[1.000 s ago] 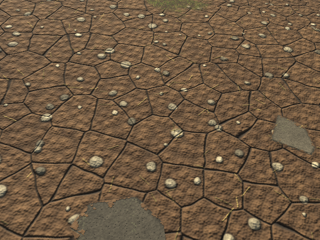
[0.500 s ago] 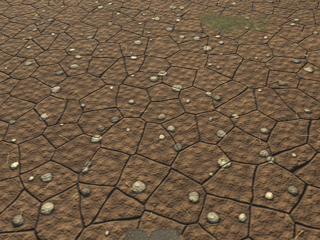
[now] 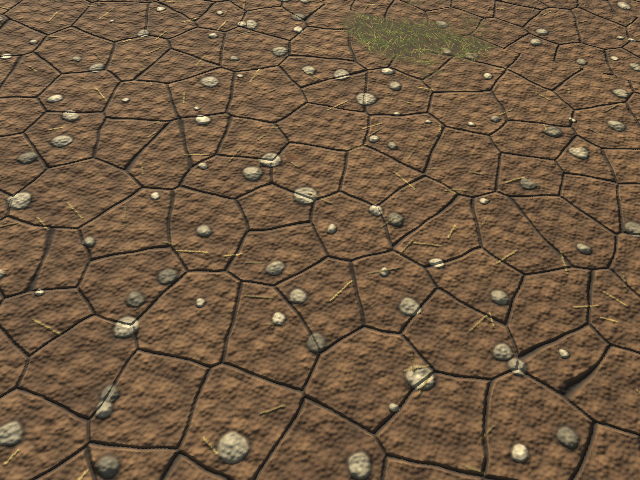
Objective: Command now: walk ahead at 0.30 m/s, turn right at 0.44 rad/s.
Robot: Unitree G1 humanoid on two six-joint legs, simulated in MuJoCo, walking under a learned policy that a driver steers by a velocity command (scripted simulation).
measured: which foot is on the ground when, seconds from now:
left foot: down 0.00-0.32, up 0.34-0.78, down 0.80-1.00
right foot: up 0.00-0.30, down 0.32-0.80, up 0.82-1.00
